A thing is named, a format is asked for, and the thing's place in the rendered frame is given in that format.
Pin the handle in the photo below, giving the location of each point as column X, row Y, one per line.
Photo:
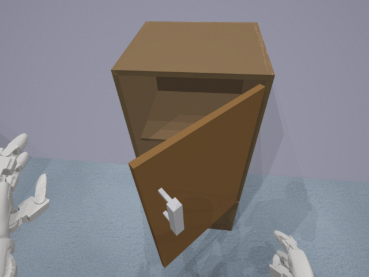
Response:
column 175, row 212

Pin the robot left hand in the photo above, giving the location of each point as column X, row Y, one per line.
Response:
column 11, row 164

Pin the robot right hand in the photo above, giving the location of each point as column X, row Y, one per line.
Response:
column 295, row 264

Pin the cupboard door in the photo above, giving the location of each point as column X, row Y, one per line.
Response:
column 202, row 166

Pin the robot left forearm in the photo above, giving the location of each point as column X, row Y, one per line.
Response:
column 8, row 266

